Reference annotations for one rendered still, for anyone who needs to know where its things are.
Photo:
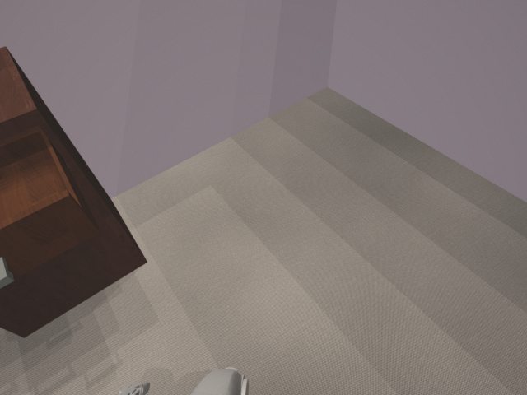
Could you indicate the robot left thigh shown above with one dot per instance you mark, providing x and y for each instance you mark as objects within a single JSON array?
[{"x": 223, "y": 382}]

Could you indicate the cabinet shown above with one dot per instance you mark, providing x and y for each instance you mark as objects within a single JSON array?
[{"x": 44, "y": 293}]

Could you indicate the drawer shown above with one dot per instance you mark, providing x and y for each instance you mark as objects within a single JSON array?
[{"x": 42, "y": 210}]

